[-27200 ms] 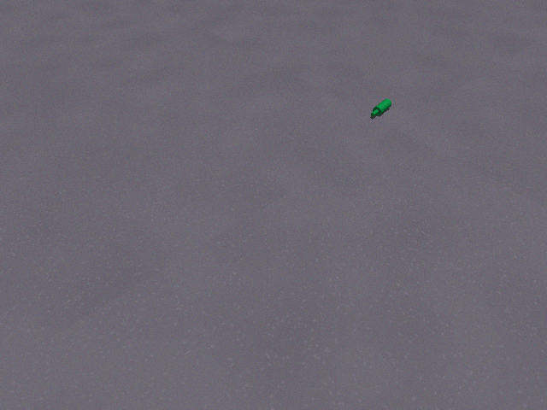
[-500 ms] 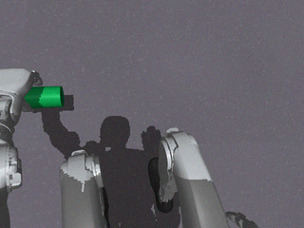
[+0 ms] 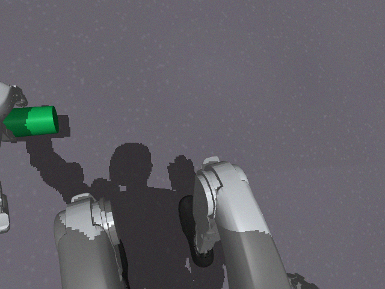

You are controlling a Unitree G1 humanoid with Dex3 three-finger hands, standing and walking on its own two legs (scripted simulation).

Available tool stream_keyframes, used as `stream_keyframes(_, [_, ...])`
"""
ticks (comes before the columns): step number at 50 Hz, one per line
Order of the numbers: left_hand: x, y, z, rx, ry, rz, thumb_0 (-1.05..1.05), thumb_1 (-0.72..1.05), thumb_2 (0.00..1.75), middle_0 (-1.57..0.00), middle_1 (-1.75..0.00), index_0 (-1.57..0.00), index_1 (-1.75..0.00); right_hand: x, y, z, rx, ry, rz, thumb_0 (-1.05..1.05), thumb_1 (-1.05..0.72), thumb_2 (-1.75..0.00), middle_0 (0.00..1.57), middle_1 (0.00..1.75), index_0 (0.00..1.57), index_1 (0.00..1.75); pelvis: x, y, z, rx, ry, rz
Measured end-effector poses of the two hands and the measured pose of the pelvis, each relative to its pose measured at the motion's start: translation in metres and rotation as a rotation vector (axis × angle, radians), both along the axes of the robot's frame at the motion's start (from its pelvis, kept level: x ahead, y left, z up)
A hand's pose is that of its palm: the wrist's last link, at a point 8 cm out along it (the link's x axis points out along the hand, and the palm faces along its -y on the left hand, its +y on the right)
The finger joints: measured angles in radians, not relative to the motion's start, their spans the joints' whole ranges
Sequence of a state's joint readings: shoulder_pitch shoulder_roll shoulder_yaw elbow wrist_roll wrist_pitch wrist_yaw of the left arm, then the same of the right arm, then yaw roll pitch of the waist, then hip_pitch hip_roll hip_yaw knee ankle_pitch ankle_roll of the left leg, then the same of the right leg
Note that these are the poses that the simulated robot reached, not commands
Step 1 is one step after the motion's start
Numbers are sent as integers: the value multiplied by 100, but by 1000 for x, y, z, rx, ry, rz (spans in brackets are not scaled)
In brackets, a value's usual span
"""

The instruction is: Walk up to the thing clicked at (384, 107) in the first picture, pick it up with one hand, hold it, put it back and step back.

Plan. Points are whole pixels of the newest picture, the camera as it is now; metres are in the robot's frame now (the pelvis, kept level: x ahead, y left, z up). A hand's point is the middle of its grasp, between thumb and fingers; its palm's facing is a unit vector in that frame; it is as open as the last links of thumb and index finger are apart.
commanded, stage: lower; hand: left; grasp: from above
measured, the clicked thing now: (4, 123) +0.50 +0.29 -0.23
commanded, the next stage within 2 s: rest in 0.24 s
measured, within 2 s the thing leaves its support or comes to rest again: rests again in 0.82 s
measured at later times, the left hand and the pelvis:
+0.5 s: hand (13, 125) +0.50 +0.27 -0.23, palm faces -0.45 -0.02 -0.89, open 8.3 cm; pelvis +0.00 +0.00 -0.03, yaw -3 degrees
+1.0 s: hand (17, 130) +0.50 +0.28 -0.27, palm faces -0.46 -0.05 -0.89, open 8.3 cm; pelvis -0.01 +0.01 -0.04, yaw -5 degrees
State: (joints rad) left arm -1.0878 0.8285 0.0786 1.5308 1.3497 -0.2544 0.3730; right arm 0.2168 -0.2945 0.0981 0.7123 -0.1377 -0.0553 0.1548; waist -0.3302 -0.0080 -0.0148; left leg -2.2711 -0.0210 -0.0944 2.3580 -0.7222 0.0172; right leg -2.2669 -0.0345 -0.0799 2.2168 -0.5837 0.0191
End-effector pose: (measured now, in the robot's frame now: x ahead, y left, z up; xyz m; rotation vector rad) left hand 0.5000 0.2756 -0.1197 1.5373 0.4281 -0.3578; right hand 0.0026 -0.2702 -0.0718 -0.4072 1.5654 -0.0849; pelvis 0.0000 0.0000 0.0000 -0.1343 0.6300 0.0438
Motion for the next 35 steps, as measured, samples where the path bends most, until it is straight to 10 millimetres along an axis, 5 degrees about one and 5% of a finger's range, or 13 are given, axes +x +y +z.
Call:
stream_keyframes(14, [-3, 1, -43, -38, -11, -29, -2, 25, 20, -87, -26, -91, -24, 5, -4, -8, -38, -4, 70, 0, -91, -90, 20, 30, 20, 30, -5, 2, -23, -28, -41, -9])
stream_keyframes(35, [5, 2, -74, -33, -7, 34, -2, 29, 17, -87, -20, -91, -18, -8, 7, -8, -30, 0, 90, 0, -90, -89, 21, 30, 20, 30, -4, 5, -37, -60, -70, -29])
